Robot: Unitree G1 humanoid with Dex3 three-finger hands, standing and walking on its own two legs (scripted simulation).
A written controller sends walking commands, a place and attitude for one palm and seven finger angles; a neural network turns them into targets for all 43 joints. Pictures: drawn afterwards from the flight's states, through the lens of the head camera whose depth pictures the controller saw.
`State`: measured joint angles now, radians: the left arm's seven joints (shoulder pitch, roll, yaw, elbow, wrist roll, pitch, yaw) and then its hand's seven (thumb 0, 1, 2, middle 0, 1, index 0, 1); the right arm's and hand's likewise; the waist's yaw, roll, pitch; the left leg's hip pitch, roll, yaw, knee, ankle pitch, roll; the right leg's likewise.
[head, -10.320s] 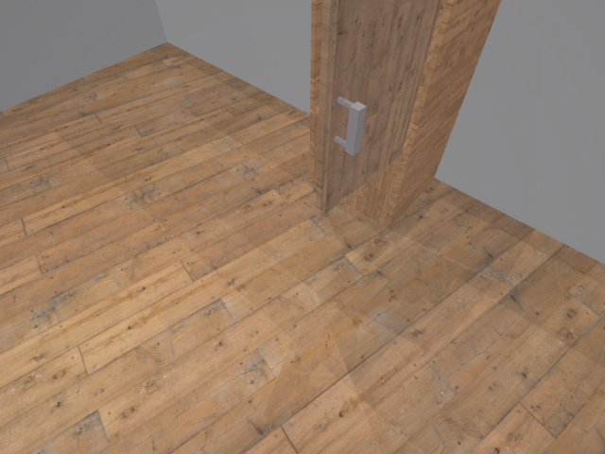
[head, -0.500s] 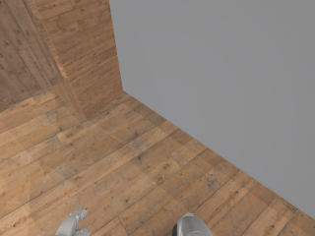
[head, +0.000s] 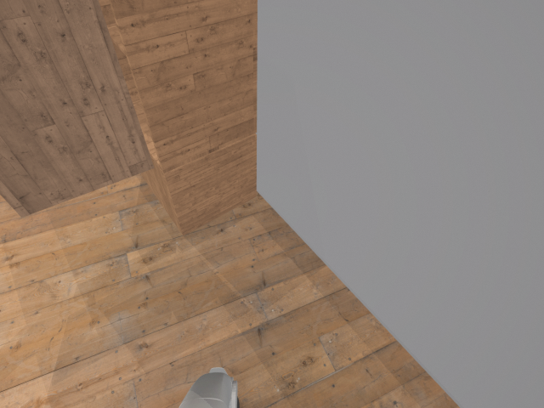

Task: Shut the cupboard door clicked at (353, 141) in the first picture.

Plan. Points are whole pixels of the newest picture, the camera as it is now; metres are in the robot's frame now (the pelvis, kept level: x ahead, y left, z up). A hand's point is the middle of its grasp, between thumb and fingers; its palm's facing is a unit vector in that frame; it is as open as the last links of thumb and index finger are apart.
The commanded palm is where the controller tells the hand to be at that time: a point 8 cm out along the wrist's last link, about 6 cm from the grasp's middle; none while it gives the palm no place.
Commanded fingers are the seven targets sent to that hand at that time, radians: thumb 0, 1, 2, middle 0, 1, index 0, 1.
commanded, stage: turn to face it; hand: left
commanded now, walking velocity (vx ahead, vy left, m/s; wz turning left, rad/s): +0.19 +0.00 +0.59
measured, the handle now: out of the picture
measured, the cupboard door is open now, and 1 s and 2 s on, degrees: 86 86 86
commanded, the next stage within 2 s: take the last steps up to it in 0.94 s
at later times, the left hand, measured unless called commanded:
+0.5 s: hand (132, 355) +0.22 +0.26 -0.16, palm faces +0.24 -0.95 -0.19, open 7.3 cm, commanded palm none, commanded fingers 0.00 0.90 0.90 -0.20 -0.30 -0.20 -0.30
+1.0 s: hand out of the picture +0.14 +0.18 -0.16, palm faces +0.46 -0.85 -0.25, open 7.3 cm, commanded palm none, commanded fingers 0.00 0.90 0.90 -0.20 -0.30 -0.20 -0.30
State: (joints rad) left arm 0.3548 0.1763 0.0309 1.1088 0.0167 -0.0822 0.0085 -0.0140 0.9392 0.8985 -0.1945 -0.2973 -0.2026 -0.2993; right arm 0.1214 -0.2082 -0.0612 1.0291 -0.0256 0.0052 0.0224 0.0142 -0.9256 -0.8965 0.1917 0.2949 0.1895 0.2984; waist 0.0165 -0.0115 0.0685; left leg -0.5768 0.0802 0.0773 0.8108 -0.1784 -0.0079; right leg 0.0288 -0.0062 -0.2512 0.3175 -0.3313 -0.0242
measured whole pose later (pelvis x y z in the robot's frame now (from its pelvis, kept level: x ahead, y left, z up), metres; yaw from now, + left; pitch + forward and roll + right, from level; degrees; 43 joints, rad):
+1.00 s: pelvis +0.16 -0.02 +0.00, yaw +28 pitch +0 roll +2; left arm 0.20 0.18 0.02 0.93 0.01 0.00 0.03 0.00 0.91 0.90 -0.20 -0.30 -0.21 -0.30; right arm 0.17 -0.25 -0.07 0.99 -0.02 0.08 0.01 0.01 -0.91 -0.90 0.20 0.30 0.19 0.30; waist -0.02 0.00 0.11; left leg -0.47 0.00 -0.01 1.04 -0.44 -0.07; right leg -0.15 -0.06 -0.11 0.47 -0.31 -0.02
